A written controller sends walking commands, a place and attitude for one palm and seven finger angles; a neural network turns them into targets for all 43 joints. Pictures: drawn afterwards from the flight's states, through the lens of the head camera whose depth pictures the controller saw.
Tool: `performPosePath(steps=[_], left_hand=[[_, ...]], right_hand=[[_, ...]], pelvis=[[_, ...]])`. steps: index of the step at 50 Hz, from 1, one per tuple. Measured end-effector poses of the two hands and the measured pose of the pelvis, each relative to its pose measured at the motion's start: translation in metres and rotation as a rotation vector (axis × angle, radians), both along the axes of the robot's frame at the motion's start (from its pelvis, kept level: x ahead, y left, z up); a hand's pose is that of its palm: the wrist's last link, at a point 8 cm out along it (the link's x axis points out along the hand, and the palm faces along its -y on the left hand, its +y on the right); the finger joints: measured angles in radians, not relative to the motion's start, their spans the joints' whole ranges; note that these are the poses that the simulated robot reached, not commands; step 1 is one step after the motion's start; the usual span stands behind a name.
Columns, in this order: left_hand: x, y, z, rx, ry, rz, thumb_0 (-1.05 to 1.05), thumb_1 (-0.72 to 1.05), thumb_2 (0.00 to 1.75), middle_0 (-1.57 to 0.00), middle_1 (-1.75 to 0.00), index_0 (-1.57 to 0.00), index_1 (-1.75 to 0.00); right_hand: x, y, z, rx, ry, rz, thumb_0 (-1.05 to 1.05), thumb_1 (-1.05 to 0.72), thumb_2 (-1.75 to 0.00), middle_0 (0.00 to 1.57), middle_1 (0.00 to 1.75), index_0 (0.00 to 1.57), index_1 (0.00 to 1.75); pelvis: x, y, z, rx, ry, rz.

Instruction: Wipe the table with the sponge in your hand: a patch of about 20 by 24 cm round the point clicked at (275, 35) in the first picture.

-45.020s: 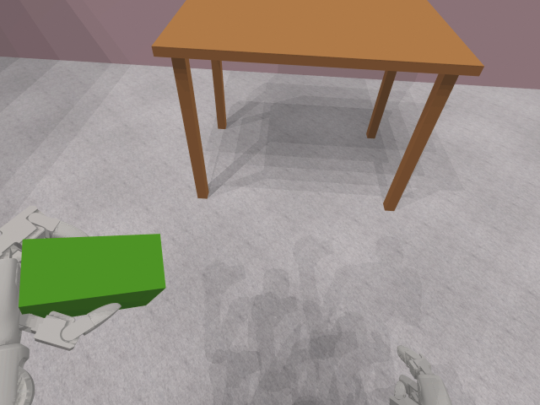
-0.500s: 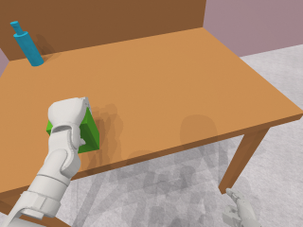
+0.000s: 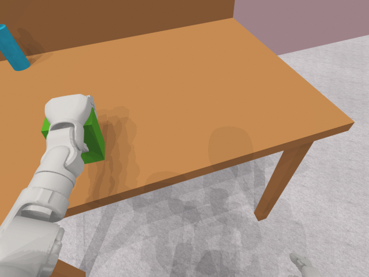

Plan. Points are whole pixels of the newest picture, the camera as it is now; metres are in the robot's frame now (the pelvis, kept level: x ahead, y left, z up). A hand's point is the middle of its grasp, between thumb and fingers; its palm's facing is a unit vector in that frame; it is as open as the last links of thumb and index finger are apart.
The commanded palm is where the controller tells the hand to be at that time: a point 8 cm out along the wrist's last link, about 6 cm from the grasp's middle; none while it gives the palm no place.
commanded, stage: wipe forward along the middle lane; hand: left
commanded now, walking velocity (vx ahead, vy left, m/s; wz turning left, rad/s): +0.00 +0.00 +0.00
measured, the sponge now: (80, 144) +0.39 +0.30 +0.06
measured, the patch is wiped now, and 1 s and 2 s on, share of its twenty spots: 1.00 1.00 1.00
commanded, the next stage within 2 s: slide back across to the first lane in 0.74 s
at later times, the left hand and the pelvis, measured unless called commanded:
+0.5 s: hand (76, 110) +0.46 +0.31 +0.11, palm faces -0.07 +0.04 -1.00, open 10.1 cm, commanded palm +0.44 +0.32 +0.14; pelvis +0.01 +0.01 +0.00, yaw -1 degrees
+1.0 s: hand (69, 101) +0.49 +0.35 +0.11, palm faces -0.09 +0.04 -1.00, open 10.1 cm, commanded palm +0.46 +0.35 +0.16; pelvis +0.03 +0.03 +0.00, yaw -2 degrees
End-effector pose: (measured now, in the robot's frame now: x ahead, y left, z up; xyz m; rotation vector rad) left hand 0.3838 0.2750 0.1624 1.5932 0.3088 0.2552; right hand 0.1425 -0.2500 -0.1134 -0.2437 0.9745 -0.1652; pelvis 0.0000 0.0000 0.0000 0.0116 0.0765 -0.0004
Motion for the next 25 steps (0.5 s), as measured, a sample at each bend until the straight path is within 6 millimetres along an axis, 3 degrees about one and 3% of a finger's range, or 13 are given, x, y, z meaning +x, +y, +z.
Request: performPosePath(steps=[13,25], left_hand=[[0.033,0.012,0.001,0.016,0.035,0.000,0.00,-0.51,1.06,-0.72,-1.31,-0.75,-1.32],[0.056,0.027,0.002,0.008,0.030,0.000,0.00,-0.52,1.06,-0.72,-1.31,-0.75,-1.32]], right_hand=[[-0.044,-0.014,-0.011,-0.014,0.113,-0.081,0.01,-0.90,-0.90,0.20,0.30,0.20,0.30],[-0.059,-0.011,-0.009,-0.024,0.160,-0.116,0.01,-0.90,-0.90,0.20,0.30,0.20,0.30]], pelvis=[[0.003,-0.001,-0.001,-0.003,0.049,-0.005],[0.008,0.007,-0.001,-0.010,0.083,-0.012]])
